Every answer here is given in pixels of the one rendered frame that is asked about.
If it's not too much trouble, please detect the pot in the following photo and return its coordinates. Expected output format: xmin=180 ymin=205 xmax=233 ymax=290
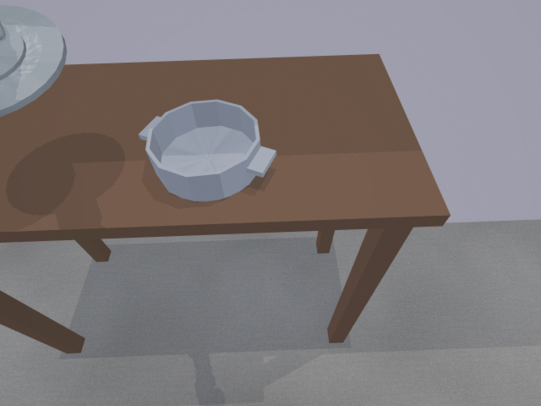
xmin=139 ymin=100 xmax=276 ymax=201

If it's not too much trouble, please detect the table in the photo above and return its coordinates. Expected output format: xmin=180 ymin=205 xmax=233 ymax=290
xmin=0 ymin=54 xmax=451 ymax=354

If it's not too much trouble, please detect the lid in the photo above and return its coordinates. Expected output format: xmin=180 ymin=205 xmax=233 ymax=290
xmin=0 ymin=5 xmax=67 ymax=117

